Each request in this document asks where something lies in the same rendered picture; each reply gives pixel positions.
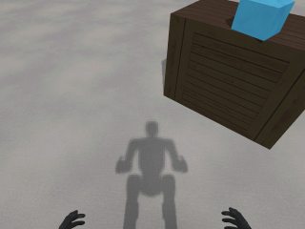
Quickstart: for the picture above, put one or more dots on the carton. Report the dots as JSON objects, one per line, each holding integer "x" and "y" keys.
{"x": 261, "y": 19}

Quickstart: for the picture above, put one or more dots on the robot right hand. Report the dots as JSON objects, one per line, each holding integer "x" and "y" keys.
{"x": 238, "y": 220}

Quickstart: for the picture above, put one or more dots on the robot left hand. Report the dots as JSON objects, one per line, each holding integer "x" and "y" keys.
{"x": 68, "y": 221}

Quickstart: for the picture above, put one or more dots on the pedestal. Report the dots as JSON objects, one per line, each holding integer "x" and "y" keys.
{"x": 253, "y": 87}

